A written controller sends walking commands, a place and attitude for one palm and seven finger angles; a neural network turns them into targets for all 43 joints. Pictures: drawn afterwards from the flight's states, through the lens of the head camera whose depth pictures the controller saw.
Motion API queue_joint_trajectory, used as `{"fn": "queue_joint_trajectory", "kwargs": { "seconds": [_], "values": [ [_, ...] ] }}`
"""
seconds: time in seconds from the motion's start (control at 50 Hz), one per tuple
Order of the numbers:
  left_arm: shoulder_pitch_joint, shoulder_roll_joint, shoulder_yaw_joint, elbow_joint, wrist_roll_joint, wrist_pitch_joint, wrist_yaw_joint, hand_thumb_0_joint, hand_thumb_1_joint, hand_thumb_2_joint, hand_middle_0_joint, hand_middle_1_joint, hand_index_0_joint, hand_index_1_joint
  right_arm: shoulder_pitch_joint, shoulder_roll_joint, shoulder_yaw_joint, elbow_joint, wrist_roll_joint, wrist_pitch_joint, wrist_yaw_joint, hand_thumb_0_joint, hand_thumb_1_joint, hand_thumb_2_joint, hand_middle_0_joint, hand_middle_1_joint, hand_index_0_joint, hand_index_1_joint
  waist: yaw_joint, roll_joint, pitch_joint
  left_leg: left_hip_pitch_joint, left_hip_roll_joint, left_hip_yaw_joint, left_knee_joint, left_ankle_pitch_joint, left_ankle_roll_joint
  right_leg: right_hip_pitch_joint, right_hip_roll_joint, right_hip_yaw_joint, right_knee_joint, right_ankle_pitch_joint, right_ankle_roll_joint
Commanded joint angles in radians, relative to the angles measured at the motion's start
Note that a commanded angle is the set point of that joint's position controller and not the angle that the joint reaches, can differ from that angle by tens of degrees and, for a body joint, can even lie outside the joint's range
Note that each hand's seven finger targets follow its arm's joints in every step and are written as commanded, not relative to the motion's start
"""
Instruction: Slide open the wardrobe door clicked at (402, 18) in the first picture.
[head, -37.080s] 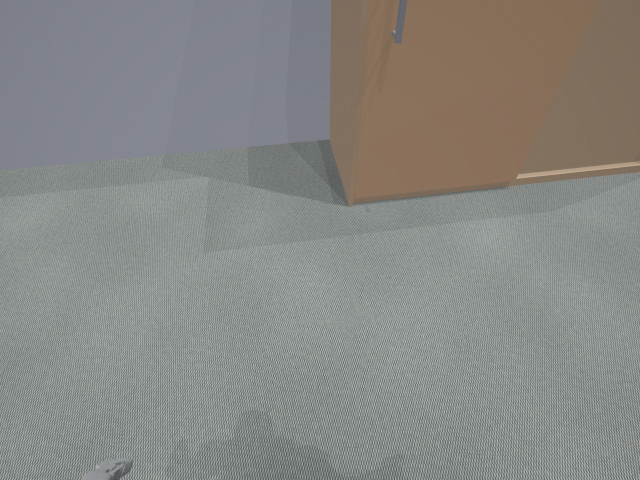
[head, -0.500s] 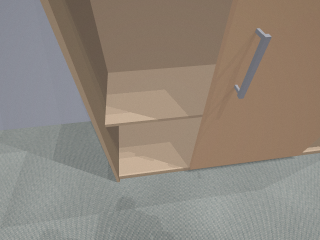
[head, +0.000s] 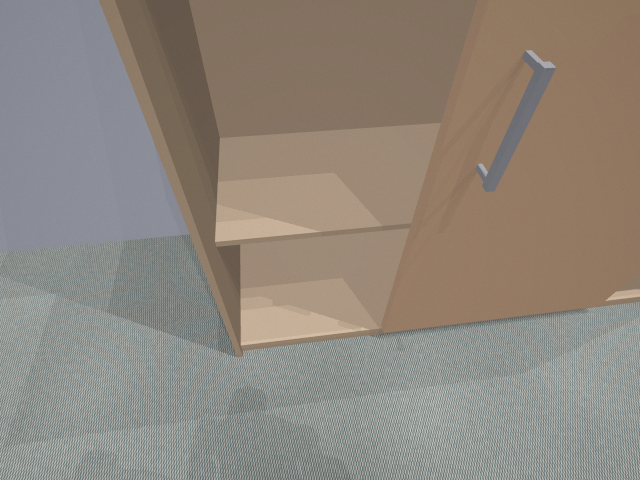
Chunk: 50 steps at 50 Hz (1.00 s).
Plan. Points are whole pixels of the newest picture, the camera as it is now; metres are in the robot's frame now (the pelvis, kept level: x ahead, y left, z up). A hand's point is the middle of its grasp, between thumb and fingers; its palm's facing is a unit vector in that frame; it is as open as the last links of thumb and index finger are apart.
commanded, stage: look to check the result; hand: left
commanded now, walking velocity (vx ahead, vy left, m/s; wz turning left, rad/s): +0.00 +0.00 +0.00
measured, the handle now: (508, 128) +0.64 -0.28 +0.09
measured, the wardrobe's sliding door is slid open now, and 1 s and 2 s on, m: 0.47 0.47 0.47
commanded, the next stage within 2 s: stand and wait in 0.14 s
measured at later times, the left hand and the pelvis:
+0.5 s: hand out of the picture +0.01 +0.18 -0.17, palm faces +0.00 -0.98 -0.20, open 7.4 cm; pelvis -0.01 +0.00 +0.00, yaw +0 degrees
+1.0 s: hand out of the picture +0.02 +0.18 -0.17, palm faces -0.01 -0.97 -0.24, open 7.4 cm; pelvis -0.02 -0.01 +0.00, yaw +1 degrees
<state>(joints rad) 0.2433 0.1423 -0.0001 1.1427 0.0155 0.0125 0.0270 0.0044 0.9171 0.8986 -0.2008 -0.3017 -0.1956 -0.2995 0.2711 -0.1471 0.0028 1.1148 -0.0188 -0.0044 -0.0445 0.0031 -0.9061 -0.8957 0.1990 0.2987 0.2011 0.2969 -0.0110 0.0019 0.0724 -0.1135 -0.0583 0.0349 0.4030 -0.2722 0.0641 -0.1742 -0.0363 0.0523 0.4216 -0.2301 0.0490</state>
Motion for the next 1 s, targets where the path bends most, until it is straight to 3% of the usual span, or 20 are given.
{"fn": "queue_joint_trajectory", "kwargs": {
  "seconds": [0.0, 0.12, 0.18, 0.4, 0.7, 0.98],
  "values": [
    [0.054, 0.111, 0.021, -0.024, -0.003, -0.015, 0.007, 0.0, 0.9, 0.9, -0.2, -0.3, -0.2, -0.3, 0.072, -0.114, -0.021, -0.023, 0.006, -0.013, -0.005, 0.0, -0.9, -0.9, 0.2, 0.3, 0.2, 0.3, -0.001, 0.0, -0.004, -0.022, 0.143, -0.103, -0.082, 0.254, -0.013, -0.001, -0.045, 0.014, -0.036, 0.154, -0.044],
    [0.04, 0.114, 0.023, -0.028, -0.003, -0.016, 0.007, 0.0, 0.9, 0.9, -0.2, -0.3, -0.2, -0.3, 0.064, -0.122, -0.023, -0.025, 0.004, -0.015, -0.005, 0.0, -0.9, -0.9, 0.2, 0.3, 0.2, 0.3, -0.004, 0.0, -0.021, -0.012, 0.139, -0.104, -0.08, 0.278, -0.016, 0.008, -0.05, 0.013, -0.031, 0.171, -0.044],
    [0.032, 0.116, 0.023, -0.028, -0.003, -0.014, 0.006, 0.0, 0.9, 0.9, -0.2, -0.3, -0.2, -0.3, 0.057, -0.127, -0.023, -0.023, 0.003, -0.014, -0.004, 0.0, -0.9, -0.9, 0.2, 0.3, 0.2, 0.3, -0.004, 0.001, 0.01, -0.028, 0.141, -0.113, -0.094, 0.25, -0.016, -0.006, -0.047, 0.014, -0.035, 0.147, -0.045],
    [0.014, 0.15, 0.028, -0.036, -0.002, -0.021, 0.004, 0.0, 0.9, 0.9, -0.2, -0.3, -0.2, -0.3, 0.038, -0.155, -0.026, -0.027, 0.005, -0.016, 0.0, 0.0, -0.9, -0.9, 0.2, 0.3, 0.2, 0.3, -0.002, -0.02, -0.033, -0.012, 0.141, -0.107, -0.081, 0.272, -0.017, 0.02, -0.056, 0.022, -0.044, 0.186, -0.049],
    [-0.021, 0.185, 0.03, -0.04, -0.001, -0.025, 0.0, 0.0, 0.9, 0.9, -0.2, -0.3, -0.2, -0.3, -0.002, -0.187, -0.029, -0.031, 0.004, -0.016, 0.004, 0.0, -0.9, -0.9, 0.2, 0.3, 0.2, 0.3, -0.002, 0.007, -0.033, -0.011, 0.143, -0.111, -0.096, 0.245, -0.023, 0.023, -0.061, 0.031, -0.068, 0.17, -0.054],
    [-0.052, 0.212, 0.028, -0.041, -0.003, -0.031, -0.004, 0.0, 0.9, 0.9, -0.2, -0.3, -0.2, -0.3, -0.04, -0.217, -0.03, -0.029, 0.001, -0.014, 0.011, 0.0, -0.9, -0.9, 0.2, 0.3, 0.2, 0.3, -0.004, -0.011, -0.037, -0.012, 0.147, -0.12, -0.115, 0.197, -0.028, 0.018, -0.066, 0.04, -0.093, 0.139, -0.056]
  ]
}}
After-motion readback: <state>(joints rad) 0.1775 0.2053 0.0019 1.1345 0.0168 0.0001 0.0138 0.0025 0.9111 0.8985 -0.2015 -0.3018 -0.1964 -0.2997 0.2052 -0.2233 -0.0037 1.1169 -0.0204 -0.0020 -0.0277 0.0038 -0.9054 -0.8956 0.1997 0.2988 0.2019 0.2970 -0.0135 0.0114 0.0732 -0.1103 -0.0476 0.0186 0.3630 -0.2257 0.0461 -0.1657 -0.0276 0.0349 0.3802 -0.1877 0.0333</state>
